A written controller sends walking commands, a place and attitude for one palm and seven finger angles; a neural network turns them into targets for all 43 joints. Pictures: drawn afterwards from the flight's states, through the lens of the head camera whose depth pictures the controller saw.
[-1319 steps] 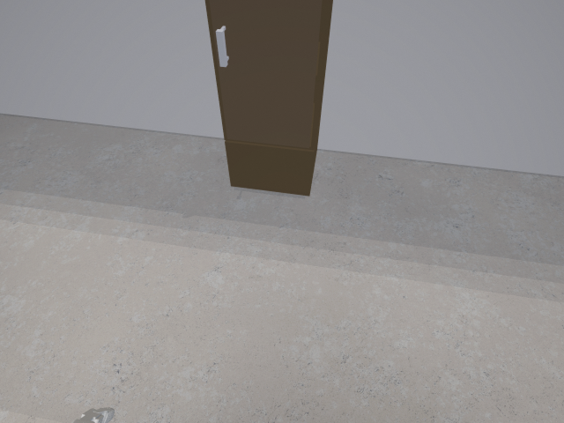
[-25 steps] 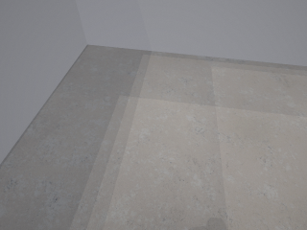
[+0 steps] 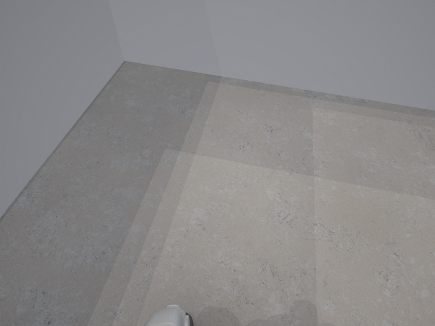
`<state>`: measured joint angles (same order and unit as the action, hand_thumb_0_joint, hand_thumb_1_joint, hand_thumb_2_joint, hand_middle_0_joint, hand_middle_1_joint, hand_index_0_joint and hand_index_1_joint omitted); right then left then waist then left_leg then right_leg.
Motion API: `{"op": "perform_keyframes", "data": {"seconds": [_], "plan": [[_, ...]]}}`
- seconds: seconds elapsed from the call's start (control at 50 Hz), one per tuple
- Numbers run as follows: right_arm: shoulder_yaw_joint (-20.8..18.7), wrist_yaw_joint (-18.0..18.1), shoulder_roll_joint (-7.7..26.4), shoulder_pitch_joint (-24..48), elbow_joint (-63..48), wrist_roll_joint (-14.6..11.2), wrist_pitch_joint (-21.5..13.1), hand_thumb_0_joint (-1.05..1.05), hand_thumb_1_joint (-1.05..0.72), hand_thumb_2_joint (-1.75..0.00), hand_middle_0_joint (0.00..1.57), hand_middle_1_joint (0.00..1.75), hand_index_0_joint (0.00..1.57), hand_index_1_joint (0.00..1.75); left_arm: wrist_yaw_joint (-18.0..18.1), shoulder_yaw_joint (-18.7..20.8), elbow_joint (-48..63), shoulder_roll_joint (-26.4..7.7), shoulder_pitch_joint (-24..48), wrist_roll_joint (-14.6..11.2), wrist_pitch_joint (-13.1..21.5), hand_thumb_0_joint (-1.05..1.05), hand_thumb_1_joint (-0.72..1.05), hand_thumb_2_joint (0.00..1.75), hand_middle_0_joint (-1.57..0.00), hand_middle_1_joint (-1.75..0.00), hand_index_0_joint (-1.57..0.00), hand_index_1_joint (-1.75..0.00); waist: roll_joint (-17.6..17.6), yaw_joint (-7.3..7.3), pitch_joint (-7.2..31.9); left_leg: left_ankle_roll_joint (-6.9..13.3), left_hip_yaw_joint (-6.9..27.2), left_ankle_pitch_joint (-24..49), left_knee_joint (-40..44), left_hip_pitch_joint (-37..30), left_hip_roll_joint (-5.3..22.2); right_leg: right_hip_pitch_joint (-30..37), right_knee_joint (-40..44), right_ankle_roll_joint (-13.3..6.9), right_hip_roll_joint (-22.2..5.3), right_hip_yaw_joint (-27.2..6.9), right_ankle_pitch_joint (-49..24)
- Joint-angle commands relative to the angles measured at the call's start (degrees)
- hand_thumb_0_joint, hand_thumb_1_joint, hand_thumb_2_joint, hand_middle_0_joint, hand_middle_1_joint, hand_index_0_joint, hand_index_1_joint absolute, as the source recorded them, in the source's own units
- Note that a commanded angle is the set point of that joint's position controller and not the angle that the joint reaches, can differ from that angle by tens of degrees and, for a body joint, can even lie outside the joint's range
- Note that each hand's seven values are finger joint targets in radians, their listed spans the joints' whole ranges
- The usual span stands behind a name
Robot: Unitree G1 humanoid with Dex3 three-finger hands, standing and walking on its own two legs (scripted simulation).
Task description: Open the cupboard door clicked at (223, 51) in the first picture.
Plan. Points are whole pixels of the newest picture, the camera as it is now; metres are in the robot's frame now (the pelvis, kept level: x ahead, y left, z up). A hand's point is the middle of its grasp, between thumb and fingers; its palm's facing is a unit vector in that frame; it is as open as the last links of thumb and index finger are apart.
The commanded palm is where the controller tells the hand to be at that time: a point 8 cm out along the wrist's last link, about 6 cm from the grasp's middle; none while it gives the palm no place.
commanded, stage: turn to face it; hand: left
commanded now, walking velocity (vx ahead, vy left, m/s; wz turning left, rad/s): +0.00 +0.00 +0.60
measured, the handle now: out of the picture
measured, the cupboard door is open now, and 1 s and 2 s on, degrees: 52 52 52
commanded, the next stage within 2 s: none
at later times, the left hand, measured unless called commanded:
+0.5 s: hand (135, 308) +0.17 +0.18 -0.15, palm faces +0.28 -0.92 -0.28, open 7.3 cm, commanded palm none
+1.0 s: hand out of the picture +0.12 +0.16 -0.16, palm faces +0.57 -0.76 -0.30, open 7.4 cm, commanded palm none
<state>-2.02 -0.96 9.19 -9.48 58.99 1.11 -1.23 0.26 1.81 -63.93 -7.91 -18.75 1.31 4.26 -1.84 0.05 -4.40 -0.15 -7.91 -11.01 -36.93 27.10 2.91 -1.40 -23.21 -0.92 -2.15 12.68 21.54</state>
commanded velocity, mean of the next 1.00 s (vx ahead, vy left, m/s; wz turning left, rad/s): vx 0.00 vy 0.00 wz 0.60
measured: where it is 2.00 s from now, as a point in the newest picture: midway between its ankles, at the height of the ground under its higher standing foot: (238, 320)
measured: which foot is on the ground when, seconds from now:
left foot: up 0.00-0.02, down 0.04-0.40, up 0.42-0.68, down 0.70-0.98, up 1.00-1.00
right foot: down 0.00-0.04, up 0.06-0.38, down 0.40-0.70, up 0.72-0.98, down 1.00-1.00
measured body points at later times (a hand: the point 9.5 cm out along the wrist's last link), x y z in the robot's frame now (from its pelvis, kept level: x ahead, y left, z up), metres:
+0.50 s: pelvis +0.11 -0.05 +0.00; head +0.15 -0.06 +0.44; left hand +0.15 +0.23 -0.13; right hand +0.24 -0.29 -0.15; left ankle +0.08 +0.07 -0.67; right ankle +0.12 -0.18 -0.74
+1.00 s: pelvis +0.17 -0.08 -0.01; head +0.22 -0.06 +0.43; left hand +0.09 +0.20 -0.14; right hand +0.40 -0.23 -0.16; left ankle +0.10 +0.07 -0.73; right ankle +0.25 -0.17 -0.74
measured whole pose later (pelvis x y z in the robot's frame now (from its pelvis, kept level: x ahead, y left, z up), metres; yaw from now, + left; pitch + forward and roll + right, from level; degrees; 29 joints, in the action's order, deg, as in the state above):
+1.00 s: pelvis +0.17 -0.08 -0.01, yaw +35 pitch +2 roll +1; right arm -3.3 -0.7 14.0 -8.5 51.1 1.4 3.5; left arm -0.2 3.8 -48.7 -14.5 -10.7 1.4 -0.9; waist 0.4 0.4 -4.7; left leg -2.2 4.3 -18.7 -37.3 21.8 -0.1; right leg -19.5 -36.6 2.1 -3.5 2.1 20.5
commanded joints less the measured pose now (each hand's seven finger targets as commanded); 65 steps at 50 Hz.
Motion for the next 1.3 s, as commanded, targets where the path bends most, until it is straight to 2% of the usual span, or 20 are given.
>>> {"op": "perform_keyframes", "data": {"seconds": [0.0, 0.02, 0.04, 0.1, 0.32, 0.34, 0.38, 0.48, 0.62, 0.66, 0.68, 0.7, 0.92, 0.94, 0.96, 0.98, 1.04, 1.24, 1.26, 1.28], "plan": [[-1.94, 0.84, 9.46, -13.86, -0.29, 0.68, -0.61, 0.0, -0.9, -0.9, 0.2, 0.3, 0.2, 0.3, 1.22, 1.84, 3.99, -8.77, -2.01, -0.92, -0.61, 0.0, 0.9, 0.9, -0.2, -0.3, -0.2, -0.3, 5.16, -5.89, 10.98, 6.1, 8.97, 31.38, 5.67, -25.85, 5.63, -11.38, -24.29, 2.05, -8.53, 0.27, -36.2], [-3.1, 1.45, 14.78, -18.45, 0.0, 0.72, -0.5, 0.0, -0.9, -0.9, 0.2, 0.3, 0.2, 0.3, 1.26, 1.76, 5.88, -5.92, -3.81, -1.89, -0.98, 0.0, 0.9, 0.9, -0.2, -0.3, -0.2, -0.3, 19.27, -6.68, 16.24, 15.27, 27.72, 55.55, 7.83, -34.82, 21.12, -23.5, -41.94, 4.44, -0.71, -1.07, 11.7], [-3.12, 1.85, 16.2, -18.77, 0.39, 0.1, -0.1, 0.0, -0.9, -0.9, 0.2, 0.3, 0.2, 0.3, 1.83, 1.76, 8.32, -7.47, 0.36, -1.11, -1.41, 0.0, 0.9, 0.9, -0.2, -0.3, -0.2, -0.3, 11.79, -7.13, 15.7, 17.0, 29.08, 50.36, 10.24, -30.71, 22.43, -25.04, -49.34, 3.26, 0.28, -9.28, 17.84], [-2.38, 2.67, 11.65, -6.33, -4.19, 0.18, 0.03, 0.0, -0.9, -0.9, 0.2, 0.3, 0.2, 0.3, 1.04, 2.53, 9.74, -6.15, 5.3, -0.5, -3.08, 0.0, 0.9, 0.9, -0.2, -0.3, -0.2, -0.3, 11.71, -2.26, 5.87, 12.99, 27.65, 17.39, 17.87, -12.22, 17.82, -29.58, -49.09, 4.39, -3.74, -13.97, 8.26], [-4.92, 1.45, 13.85, 1.43, -9.78, 0.62, 2.57, 0.0, -0.9, -0.9, 0.2, 0.3, 0.2, 0.3, 0.55, 3.84, 14.04, -7.5, 3.4, -0.36, -4.71, 0.0, 0.9, 0.9, -0.2, -0.3, -0.2, -0.3, 9.38, 1.6, 7.96, 6.72, 24.51, -6.25, 16.16, -0.52, 6.66, -8.88, -10.33, 4.17, 2.13, -8.8, -3.38], [-4.89, 1.22, 12.4, 2.17, -10.58, 0.27, 2.68, 0.0, -0.9, -0.9, 0.2, 0.3, 0.2, 0.3, 0.84, 4.36, 14.22, -9.62, 1.38, -0.16, -4.29, 0.0, 0.9, 0.9, -0.2, -0.3, -0.2, -0.3, 5.92, 2.87, 8.21, 4.47, 22.34, -7.63, 11.74, 3.16, 3.6, -3.19, -1.91, 3.36, -0.63, -11.4, -4.63], [-4.32, 0.44, 7.96, 3.59, -13.23, -0.06, 2.48, 0.0, -0.9, -0.9, 0.2, 0.3, 0.2, 0.3, 1.42, 5.43, 15.93, -18.42, 1.39, 0.75, -3.94, 0.0, 0.9, 0.9, -0.2, -0.3, -0.2, -0.3, -16.5, 4.58, 7.44, -1.94, 7.46, -23.42, -17.02, 12.45, -6.02, -3.39, 11.38, -7.22, -26.64, -35.22, -2.7], [-3.46, -0.54, 7.14, 2.25, -11.45, -0.15, 3.82, 0.0, -0.9, -0.9, 0.2, 0.3, 0.2, 0.3, 1.5, 3.4, 17.35, -12.98, 8.34, 0.27, -3.4, 0.0, 0.9, 0.9, -0.2, -0.3, -0.2, -0.3, -11.68, -0.17, 4.12, -3.49, 5.4, -15.55, -25.75, 8.17, -0.65, -5.74, 1.11, -5.14, -16.77, -11.73, -35.33], [-2.27, -0.78, 7.92, 3.06, -12.55, -0.33, 2.88, 0.0, -0.9, -0.9, 0.2, 0.3, 0.2, 0.3, 1.07, 4.39, 15.46, -17.34, 3.42, -0.01, -3.26, 0.0, 0.9, 0.9, -0.2, -0.3, -0.2, -0.3, -9.8, 0.7, 8.34, -1.87, -1.17, -7.62, 2.7, -5.96, -4.53, 0.04, -10.64, -1.88, -16.45, -5.23, -51.14], [-3.92, -0.43, 14.47, -5.08, -10.67, 0.41, 2.12, 0.0, -0.9, -0.9, 0.2, 0.3, 0.2, 0.3, 0.67, 4.18, 17.03, -15.72, 4.75, -0.77, -3.49, 0.0, 0.9, 0.9, -0.2, -0.3, -0.2, -0.3, 2.24, -4.23, 14.31, 2.51, 8.24, 16.51, 10.22, -26.91, 4.15, -15.47, -26.54, 2.93, -13.4, -2.17, -32.93], [-5.69, -0.01, 21.46, -10.2, -10.13, 0.52, 1.96, 0.0, -0.9, -0.9, 0.2, 0.3, 0.2, 0.3, 0.29, 2.78, 19.58, -11.2, 6.61, -1.13, -3.71, 0.0, 0.9, 0.9, -0.2, -0.3, -0.2, -0.3, 20.41, -6.85, 16.24, 13.63, 31.91, 44.65, 11.3, -35.13, 21.94, -32.33, -41.05, 6.82, -4.59, -3.05, 14.93], [-5.36, 0.21, 22.16, -13.3, -9.04, 0.08, 2.56, 0.0, -0.9, -0.9, 0.2, 0.3, 0.2, 0.3, 1.09, 2.5, 21.83, -12.36, 10.69, -0.34, -4.68, 0.0, 0.9, 0.9, -0.2, -0.3, -0.2, -0.3, 10.48, -7.52, 14.66, 16.08, 29.84, 42.24, 10.28, -31.59, 24.14, -33.23, -45.59, 5.76, -4.73, -10.19, 17.6], [-4.84, 1.15, 17.13, 5.56, -13.33, 0.29, 3.21, 0.0, -0.9, -0.9, 0.2, 0.3, 0.2, 0.3, 0.0, 3.53, 16.36, -10.88, 1.51, -0.5, -5.1, 0.0, 0.9, 0.9, -0.2, -0.3, -0.2, -0.3, 9.87, 2.31, 7.44, 6.21, 21.11, 2.14, 11.02, -4.16, 7.04, -9.18, -10.91, 4.8, 1.36, -7.97, -3.82], [-4.68, 0.96, 14.71, 6.05, -13.96, -0.19, 3.32, 0.0, -0.9, -0.9, 0.2, 0.3, 0.2, 0.3, 0.39, 4.11, 16.26, -13.35, -0.57, -0.13, -4.5, 0.0, 0.9, 0.9, -0.2, -0.3, -0.2, -0.3, 3.22, 3.63, 6.94, 3.4, 18.46, -3.82, 4.77, 0.78, 2.74, -3.96, -1.0, 3.85, -2.62, -11.99, -4.93], [-4.04, 0.52, 10.35, 5.15, -15.01, -0.61, 3.32, 0.0, -0.9, -0.9, 0.2, 0.3, 0.2, 0.3, 1.01, 5.21, 16.66, -18.84, -1.28, 0.8, -3.83, 0.0, 0.9, 0.9, -0.2, -0.3, -0.2, -0.3, -14.48, 3.97, 6.85, -1.41, 9.35, -17.68, -9.35, 10.04, -5.6, -0.54, 7.93, -1.87, -18.66, -30.88, -3.98], [-4.17, 0.1, 11.22, 6.49, -16.04, -0.2, 3.36, 0.0, -0.9, -0.9, 0.2, 0.3, 0.2, 0.3, 1.12, 4.8, 17.69, -20.68, 0.13, 0.48, -4.12, 0.0, 0.9, 0.9, -0.2, -0.3, -0.2, -0.3, -16.31, 4.54, 6.23, -1.46, 9.45, -25.38, -24.18, 7.71, -5.15, -7.83, 9.86, -7.42, -26.62, -34.57, -6.64], [-4.09, -0.31, 10.05, 5.67, -13.44, -0.03, 4.22, 0.0, -0.9, -0.9, 0.2, 0.3, 0.2, 0.3, 1.7, 3.51, 18.8, -14.23, 7.16, 0.21, -3.94, 0.0, 0.9, 0.9, -0.2, -0.3, -0.2, -0.3, -11.52, 0.03, 3.92, -2.39, 9.88, -17.01, -34.83, 7.27, -1.03, -10.44, 3.87, -6.84, -18.62, -20.32, -21.84], [-2.5, -0.76, 7.89, 3.66, -12.48, -0.51, 3.11, 0.0, -0.9, -0.9, 0.2, 0.3, 0.2, 0.3, 1.17, 4.8, 16.1, -16.81, 3.02, -0.14, -3.68, 0.0, 0.9, 0.9, -0.2, -0.3, -0.2, -0.3, -8.51, 0.6, 8.81, -1.62, 0.66, -6.15, 5.61, -10.65, -3.45, -3.22, -9.08, -2.08, -17.62, -5.78, -39.46], [-3.11, -0.69, 10.23, -0.03, -11.49, -0.24, 2.7, 0.0, -0.9, -0.9, 0.2, 0.3, 0.2, 0.3, 0.93, 4.78, 16.45, -16.01, 4.12, -0.54, -3.84, 0.0, 0.9, 0.9, -0.2, -0.3, -0.2, -0.3, -4.04, -1.89, 10.52, -0.28, 2.9, 2.35, 11.89, -19.44, -1.36, -9.23, -15.83, 0.4, -16.92, -3.78, -34.34], [-4.73, -0.36, 16.85, -3.98, -11.12, 0.41, 2.21, 0.0, -0.9, -0.9, 0.2, 0.3, 0.2, 0.3, 0.49, 4.29, 18.41, -12.77, 4.38, -0.89, -4.22, 0.0, 0.9, 0.9, -0.2, -0.3, -0.2, -0.3, 12.32, -3.94, 13.23, 6.51, 21.96, 20.4, 13.48, -30.37, 12.9, -24.7, -28.35, 4.83, -9.78, -1.2, -7.97]]}}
